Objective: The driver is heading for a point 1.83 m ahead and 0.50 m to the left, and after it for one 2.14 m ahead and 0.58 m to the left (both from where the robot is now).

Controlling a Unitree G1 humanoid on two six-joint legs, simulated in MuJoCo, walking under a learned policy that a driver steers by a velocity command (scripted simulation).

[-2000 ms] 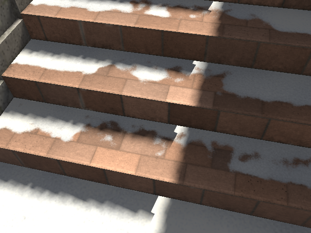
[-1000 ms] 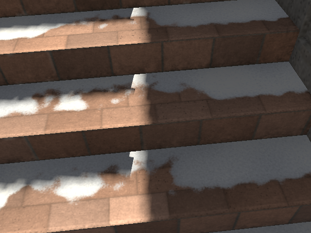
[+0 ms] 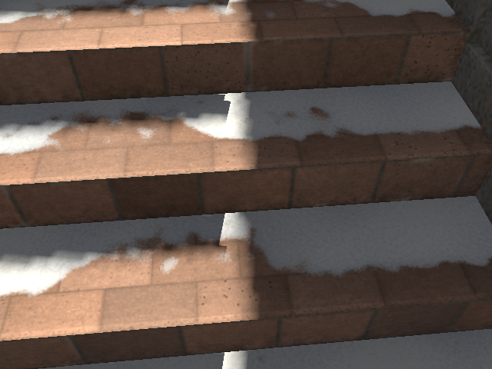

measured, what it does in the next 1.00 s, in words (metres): climbs: left foot 0.15 m higher, then right foot 0.15 m lower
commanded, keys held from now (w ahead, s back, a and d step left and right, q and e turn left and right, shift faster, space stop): no key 0.30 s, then s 0.36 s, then s+q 0.04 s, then q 0.30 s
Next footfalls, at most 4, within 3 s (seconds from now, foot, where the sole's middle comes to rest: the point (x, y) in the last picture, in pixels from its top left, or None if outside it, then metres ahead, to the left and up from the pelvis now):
0.30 left None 0.31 0.12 -0.59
1.00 right None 0.08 -0.13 -0.75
1.52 left None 0.04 0.13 -0.75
1.96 right None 0.36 0.15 -0.59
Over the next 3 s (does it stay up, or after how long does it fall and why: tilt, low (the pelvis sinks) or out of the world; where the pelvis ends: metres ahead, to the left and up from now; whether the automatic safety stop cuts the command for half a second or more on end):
stays up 0.78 0.36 0.36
